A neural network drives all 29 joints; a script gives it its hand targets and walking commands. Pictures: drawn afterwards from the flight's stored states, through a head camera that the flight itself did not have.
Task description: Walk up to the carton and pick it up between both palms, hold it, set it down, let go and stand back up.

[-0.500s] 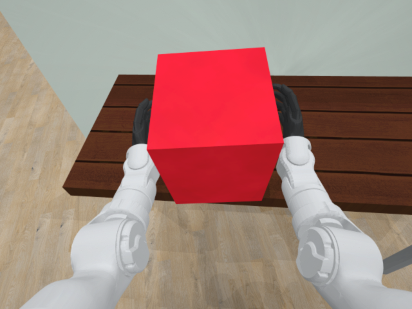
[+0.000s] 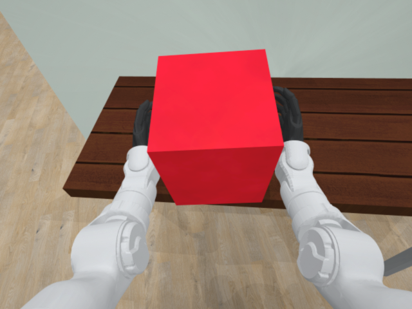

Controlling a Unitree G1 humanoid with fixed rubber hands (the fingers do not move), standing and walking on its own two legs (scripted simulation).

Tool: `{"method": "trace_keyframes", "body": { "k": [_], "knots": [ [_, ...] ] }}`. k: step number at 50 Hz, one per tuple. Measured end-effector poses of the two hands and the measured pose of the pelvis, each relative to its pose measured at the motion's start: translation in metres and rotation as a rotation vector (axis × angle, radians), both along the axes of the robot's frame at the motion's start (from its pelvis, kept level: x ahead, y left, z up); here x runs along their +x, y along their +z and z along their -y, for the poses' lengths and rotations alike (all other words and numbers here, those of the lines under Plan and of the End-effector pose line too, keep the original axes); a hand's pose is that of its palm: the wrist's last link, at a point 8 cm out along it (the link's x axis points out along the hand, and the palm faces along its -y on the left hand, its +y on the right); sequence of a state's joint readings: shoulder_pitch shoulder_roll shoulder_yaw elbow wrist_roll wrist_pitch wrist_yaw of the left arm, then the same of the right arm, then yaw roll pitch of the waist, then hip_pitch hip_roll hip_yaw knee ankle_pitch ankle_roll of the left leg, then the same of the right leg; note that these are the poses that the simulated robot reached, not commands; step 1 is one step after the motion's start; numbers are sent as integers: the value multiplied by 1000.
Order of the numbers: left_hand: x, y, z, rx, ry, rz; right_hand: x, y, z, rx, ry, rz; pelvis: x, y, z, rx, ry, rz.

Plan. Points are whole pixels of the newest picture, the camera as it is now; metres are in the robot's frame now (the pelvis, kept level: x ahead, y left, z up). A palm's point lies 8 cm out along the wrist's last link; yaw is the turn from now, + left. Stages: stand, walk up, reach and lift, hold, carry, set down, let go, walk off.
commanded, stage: reach and lift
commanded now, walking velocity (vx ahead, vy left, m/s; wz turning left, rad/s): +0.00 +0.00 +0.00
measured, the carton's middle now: (215, 136) +0.45 +0.02 +0.08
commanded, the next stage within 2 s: none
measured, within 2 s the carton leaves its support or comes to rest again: neither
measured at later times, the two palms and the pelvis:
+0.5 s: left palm (138, 151) +0.40 +0.16 +0.10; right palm (290, 129) +0.42 -0.12 +0.13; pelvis +0.00 +0.00 +0.00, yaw +0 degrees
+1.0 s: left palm (102, 99) +0.37 +0.17 +0.25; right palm (319, 81) +0.38 -0.12 +0.27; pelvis -0.03 +0.01 +0.00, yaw +0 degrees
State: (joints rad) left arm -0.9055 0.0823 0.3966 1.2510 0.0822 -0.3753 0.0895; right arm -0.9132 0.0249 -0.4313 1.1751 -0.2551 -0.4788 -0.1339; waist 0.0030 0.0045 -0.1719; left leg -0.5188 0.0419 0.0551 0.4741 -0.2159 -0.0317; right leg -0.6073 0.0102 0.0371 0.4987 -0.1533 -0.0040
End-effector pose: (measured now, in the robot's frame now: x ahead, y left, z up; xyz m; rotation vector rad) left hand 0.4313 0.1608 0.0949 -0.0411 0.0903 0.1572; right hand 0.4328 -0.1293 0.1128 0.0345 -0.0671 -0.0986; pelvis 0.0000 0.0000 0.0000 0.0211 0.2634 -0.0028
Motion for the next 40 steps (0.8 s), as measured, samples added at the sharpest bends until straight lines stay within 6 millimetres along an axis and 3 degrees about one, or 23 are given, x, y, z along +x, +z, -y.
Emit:
{"method": "trace_keyframes", "body": {
  "k": [15,23,29,40],
  "knots": [
    [-10,-5,4,4,7,-82,-5,-5,4,51,11,-96,1,0,0,0,0,-1],
    [-29,-1,-3,-7,35,-108,-12,13,-6,39,49,-128,-1,0,0,0,0,6],
    [-33,28,-4,2,29,-110,-18,39,-6,70,44,-132,-4,1,1,0,1,41],
    [-45,107,1,21,4,-133,-42,95,2,62,8,-156,-15,4,-1,-4,2,166]
  ]
}}
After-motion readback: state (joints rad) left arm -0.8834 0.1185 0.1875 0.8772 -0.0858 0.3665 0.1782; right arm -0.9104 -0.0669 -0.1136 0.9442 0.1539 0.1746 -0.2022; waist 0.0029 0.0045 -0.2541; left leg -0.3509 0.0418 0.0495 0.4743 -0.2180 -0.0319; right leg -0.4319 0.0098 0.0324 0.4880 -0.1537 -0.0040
